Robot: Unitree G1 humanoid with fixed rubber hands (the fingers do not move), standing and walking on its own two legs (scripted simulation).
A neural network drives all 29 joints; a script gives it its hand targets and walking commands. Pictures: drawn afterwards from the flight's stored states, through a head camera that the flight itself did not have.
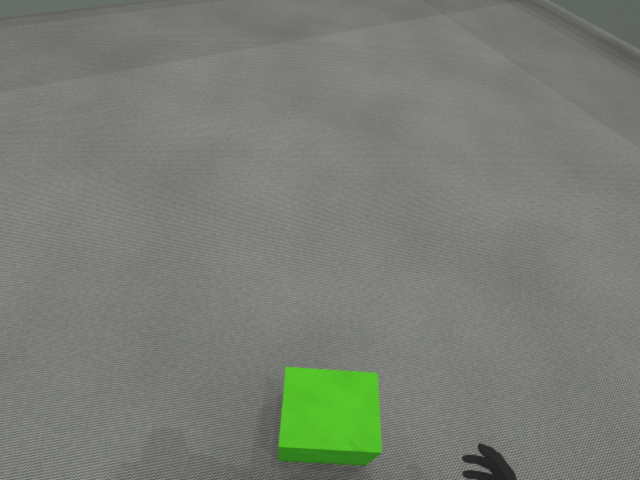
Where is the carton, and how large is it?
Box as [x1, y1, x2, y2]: [278, 367, 381, 465]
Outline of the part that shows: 286,367 278,446 278,460 365,465 381,452 377,373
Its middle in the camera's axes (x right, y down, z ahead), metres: +0.01 +0.47 +1.05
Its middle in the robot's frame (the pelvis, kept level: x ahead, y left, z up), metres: +0.36 -0.04 -0.66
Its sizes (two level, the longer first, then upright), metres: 0.244 0.189 0.218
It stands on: the floor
